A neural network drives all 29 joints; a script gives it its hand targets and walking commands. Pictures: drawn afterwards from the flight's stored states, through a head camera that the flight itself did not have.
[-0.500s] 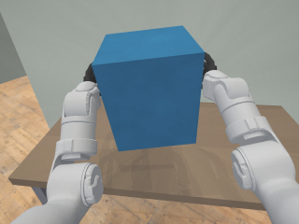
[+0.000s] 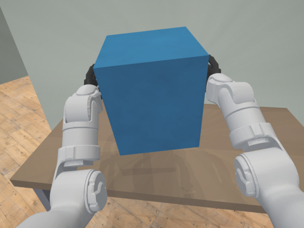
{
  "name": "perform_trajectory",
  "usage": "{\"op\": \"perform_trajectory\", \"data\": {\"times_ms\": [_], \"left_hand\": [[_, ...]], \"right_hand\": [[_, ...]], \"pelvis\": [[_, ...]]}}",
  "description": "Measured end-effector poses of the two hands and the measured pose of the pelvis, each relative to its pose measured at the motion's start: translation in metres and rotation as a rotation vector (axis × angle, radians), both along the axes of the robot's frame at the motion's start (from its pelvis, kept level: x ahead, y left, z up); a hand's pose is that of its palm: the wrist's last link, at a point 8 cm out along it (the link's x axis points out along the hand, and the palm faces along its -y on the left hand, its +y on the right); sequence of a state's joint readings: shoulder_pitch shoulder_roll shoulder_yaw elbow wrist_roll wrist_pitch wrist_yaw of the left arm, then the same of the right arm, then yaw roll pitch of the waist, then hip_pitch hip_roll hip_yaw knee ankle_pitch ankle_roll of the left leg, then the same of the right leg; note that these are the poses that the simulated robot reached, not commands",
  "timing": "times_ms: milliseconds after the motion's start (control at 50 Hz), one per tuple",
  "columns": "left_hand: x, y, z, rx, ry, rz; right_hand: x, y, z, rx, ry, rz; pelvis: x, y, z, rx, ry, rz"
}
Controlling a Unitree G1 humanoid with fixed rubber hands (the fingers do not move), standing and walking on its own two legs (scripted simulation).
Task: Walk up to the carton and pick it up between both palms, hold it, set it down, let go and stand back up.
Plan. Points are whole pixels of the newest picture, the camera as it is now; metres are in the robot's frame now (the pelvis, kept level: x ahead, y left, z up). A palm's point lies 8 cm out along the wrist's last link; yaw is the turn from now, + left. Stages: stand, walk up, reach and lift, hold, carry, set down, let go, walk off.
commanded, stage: hold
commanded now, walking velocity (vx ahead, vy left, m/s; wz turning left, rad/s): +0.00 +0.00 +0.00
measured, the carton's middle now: (152, 91) +0.38 -0.01 +0.25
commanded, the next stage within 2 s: set down in 0.56 s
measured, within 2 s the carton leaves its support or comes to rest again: neither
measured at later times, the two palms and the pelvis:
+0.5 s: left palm (93, 89) +0.37 +0.14 +0.27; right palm (214, 81) +0.37 -0.16 +0.28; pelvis +0.00 +0.00 +0.00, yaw +0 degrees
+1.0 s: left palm (98, 96) +0.39 +0.14 +0.24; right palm (210, 93) +0.38 -0.16 +0.24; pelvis +0.00 -0.01 +0.00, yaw +3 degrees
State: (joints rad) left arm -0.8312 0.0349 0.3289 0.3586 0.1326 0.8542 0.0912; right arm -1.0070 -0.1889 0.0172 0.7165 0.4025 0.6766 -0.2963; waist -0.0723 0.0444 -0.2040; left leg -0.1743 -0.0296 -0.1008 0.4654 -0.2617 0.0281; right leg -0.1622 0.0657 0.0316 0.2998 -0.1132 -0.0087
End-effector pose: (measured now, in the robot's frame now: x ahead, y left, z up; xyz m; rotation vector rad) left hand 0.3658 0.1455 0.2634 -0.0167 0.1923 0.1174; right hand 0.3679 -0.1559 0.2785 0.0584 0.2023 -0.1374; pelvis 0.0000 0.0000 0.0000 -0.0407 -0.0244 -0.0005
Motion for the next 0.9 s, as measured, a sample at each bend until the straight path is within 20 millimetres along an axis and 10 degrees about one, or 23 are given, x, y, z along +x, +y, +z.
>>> {"op": "perform_trajectory", "data": {"times_ms": [900], "left_hand": [[0.020, -0.009, -0.012, 0.005, -0.046, -0.025]], "right_hand": [[0.010, -0.009, -0.016, -0.019, -0.052, -0.029]], "pelvis": [[-0.001, -0.005, 0.002, 0.009, -0.035, 0.035]]}}
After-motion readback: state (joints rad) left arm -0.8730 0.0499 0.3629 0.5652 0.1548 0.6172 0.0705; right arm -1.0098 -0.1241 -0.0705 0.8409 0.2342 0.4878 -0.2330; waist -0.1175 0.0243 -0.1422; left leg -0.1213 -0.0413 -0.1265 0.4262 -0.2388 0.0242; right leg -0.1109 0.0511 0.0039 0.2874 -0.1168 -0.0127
